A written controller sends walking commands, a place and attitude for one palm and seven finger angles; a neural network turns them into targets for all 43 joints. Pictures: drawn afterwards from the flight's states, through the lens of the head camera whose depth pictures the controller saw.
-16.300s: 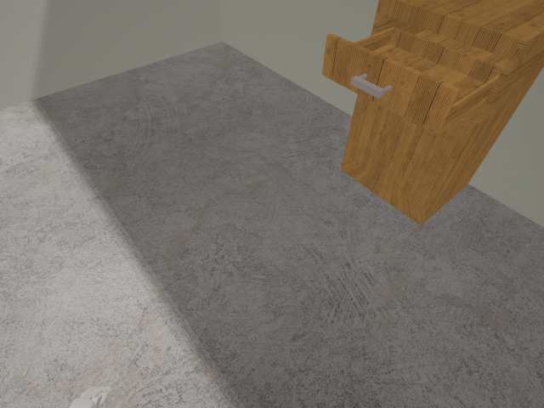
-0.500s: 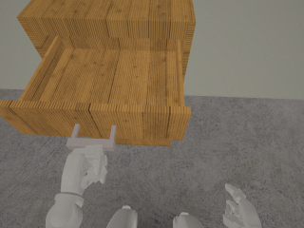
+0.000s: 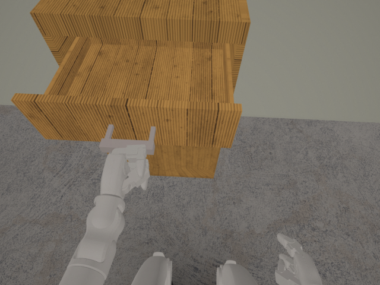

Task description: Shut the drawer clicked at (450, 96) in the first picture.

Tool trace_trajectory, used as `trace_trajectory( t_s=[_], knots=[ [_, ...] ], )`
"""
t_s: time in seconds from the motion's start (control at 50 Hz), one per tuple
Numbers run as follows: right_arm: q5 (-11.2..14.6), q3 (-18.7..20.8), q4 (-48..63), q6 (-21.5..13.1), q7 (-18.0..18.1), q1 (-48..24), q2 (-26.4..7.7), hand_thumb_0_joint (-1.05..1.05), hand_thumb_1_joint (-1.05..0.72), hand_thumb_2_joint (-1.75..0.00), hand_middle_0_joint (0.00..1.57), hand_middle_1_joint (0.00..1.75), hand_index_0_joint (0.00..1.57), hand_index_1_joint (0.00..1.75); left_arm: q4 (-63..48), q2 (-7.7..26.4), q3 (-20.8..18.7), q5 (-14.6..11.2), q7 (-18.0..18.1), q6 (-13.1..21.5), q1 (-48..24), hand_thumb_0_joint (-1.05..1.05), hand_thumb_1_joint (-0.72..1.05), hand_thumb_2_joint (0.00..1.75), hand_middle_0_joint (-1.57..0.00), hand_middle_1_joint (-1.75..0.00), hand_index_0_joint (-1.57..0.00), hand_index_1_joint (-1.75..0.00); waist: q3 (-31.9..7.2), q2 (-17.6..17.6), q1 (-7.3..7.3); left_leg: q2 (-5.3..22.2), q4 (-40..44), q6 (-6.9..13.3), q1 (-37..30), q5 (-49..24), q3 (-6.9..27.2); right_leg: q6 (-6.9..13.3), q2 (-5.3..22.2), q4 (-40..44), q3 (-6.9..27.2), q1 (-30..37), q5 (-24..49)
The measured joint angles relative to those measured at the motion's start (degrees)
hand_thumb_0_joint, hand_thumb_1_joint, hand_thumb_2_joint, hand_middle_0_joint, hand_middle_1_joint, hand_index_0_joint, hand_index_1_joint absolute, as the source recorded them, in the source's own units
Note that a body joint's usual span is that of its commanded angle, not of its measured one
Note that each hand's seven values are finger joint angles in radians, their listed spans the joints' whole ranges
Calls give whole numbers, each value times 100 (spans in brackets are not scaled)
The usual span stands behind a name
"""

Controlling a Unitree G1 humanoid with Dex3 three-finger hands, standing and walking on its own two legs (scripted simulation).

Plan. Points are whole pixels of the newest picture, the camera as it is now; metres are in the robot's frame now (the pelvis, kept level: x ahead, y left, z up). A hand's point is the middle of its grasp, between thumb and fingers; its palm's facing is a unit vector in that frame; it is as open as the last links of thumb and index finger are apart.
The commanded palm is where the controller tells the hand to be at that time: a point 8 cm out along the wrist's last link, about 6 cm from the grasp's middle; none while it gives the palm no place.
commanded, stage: push the drawer shut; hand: left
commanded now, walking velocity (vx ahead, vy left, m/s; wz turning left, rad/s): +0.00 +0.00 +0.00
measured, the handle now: (129, 138) +0.41 +0.15 +0.05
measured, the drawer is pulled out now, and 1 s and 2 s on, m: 0.22 0.10 0.00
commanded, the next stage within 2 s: pull the fist back off the drawer in 2.00 s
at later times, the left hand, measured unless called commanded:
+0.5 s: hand (150, 144) +0.40 +0.10 +0.05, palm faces -0.03 -1.00 -0.06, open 3.1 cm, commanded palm +0.39 +0.15 +0.05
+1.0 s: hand (154, 123) +0.46 +0.10 +0.05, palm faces -0.01 -1.00 -0.06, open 3.1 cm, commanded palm +0.45 +0.15 +0.05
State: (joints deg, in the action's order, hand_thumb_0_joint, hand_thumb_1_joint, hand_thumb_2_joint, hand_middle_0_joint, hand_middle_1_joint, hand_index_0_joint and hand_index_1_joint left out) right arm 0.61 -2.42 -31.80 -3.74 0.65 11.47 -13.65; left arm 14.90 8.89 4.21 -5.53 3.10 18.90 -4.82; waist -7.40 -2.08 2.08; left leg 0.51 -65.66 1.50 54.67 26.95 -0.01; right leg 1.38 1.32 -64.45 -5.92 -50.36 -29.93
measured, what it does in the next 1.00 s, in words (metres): stands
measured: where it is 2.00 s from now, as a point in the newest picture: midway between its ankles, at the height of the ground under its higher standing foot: outside the picture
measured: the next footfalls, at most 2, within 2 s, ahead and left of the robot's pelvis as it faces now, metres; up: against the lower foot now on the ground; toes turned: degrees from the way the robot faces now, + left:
none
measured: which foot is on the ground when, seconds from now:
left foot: down 0.00-1.00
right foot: down 0.00-1.00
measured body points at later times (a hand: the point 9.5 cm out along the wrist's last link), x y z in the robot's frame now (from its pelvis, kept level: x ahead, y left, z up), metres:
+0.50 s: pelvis +0.01 +0.00 +0.00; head +0.10 +0.00 +0.45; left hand +0.39 +0.16 +0.05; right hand +0.11 -0.26 -0.11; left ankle +0.05 +0.10 -0.65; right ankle +0.02 -0.11 -0.65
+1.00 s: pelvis +0.00 -0.01 +0.00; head +0.11 -0.01 +0.43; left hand +0.45 +0.15 +0.05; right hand +0.07 -0.27 -0.13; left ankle +0.05 +0.10 -0.65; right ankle +0.02 -0.11 -0.65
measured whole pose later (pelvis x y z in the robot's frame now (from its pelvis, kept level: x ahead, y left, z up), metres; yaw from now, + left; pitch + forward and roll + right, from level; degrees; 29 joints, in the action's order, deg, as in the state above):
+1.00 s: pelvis +0.00 -0.01 +0.00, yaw -2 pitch +20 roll -1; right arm -0.3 -0.9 -37.4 -0.5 -0.5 15.9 -14.4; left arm 51.2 13.5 -9.7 -4.8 0.8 27.0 -36.2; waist -6.9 -1.9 6.3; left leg 1.9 -64.9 0.7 58.7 26.1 -0.9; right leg 2.2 0.0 -64.4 -4.8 -55.4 -28.8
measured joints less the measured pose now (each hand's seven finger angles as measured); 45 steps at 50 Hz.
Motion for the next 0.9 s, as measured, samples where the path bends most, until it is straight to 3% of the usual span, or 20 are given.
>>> trace_trajectory(
  t_s=[0.7, 0.9],
  knots=[
    [-67, 185, -462, 307, -145, 312, -55, 1, -91, -90, 20, 30, 20, 30, 2467, 116, -833, 15, 3, 644, -2106, -1, 89, 99, -140, -160, -140, -160, 39, 3, 221, 74, 143, -39, 142, -46, -98, 34, -77, 81, 111, -233, 67],
    [-79, 158, -527, 322, -115, 369, -59, 1, -91, -90, 20, 30, 20, 30, 3238, 321, -1195, 56, -122, 759, -2795, -1, 87, 99, -140, -160, -140, -160, 49, 20, 351, 112, 103, -72, 306, -77, -85, 73, -114, 28, 102, -411, 94]
  ],
)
